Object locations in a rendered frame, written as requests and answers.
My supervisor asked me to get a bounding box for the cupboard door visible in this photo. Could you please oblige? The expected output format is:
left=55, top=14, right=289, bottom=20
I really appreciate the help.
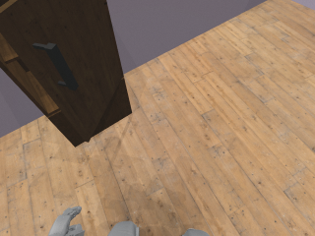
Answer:
left=0, top=0, right=122, bottom=143

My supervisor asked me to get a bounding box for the robot left thigh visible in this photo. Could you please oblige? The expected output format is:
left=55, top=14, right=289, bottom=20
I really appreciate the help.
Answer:
left=107, top=221, right=140, bottom=236

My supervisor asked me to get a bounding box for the handle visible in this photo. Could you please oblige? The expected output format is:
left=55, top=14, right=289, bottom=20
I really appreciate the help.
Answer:
left=32, top=42, right=79, bottom=91

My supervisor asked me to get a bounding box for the left robot hand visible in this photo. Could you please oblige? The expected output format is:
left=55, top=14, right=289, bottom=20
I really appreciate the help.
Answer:
left=48, top=206, right=85, bottom=236

